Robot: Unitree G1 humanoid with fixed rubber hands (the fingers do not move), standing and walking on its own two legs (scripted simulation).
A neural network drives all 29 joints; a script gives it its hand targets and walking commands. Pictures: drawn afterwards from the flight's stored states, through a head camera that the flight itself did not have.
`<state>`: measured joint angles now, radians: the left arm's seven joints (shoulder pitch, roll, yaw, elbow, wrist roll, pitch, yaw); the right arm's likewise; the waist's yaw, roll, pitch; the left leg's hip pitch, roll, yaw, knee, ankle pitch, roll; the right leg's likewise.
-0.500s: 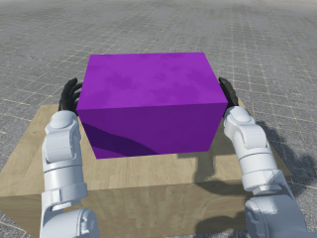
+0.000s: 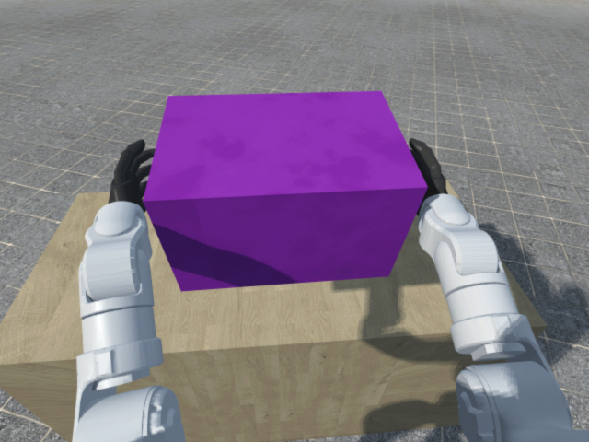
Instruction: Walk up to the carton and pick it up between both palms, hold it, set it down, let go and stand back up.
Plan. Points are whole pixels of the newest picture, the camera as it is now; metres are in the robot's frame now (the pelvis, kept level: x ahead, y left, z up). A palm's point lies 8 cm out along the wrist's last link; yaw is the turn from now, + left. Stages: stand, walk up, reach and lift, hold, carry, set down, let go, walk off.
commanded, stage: hold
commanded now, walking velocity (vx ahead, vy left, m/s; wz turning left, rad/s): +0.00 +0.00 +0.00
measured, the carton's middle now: (282, 189) +0.40 +0.00 +0.17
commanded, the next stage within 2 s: none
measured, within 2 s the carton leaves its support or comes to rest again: neither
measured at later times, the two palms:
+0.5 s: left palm (132, 209) +0.35 +0.19 +0.19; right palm (431, 203) +0.35 -0.20 +0.18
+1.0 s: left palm (127, 210) +0.35 +0.20 +0.19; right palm (424, 200) +0.35 -0.19 +0.18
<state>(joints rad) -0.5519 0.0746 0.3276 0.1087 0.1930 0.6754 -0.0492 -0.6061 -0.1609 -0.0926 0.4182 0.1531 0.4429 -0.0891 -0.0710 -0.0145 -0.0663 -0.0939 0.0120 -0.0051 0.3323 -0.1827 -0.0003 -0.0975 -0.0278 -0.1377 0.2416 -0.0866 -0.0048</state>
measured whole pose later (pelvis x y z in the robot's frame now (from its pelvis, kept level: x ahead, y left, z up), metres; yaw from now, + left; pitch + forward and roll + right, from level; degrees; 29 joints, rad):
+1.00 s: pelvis +0.00 +0.00 +0.00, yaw +0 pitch -4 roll -1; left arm -0.52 0.07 0.32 0.09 0.20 0.67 -0.05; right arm -0.58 -0.16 -0.08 0.42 0.15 0.42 -0.09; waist -0.07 -0.02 -0.06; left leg -0.08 0.01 -0.01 0.33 -0.19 0.00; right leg -0.08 -0.03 -0.14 0.23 -0.09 0.00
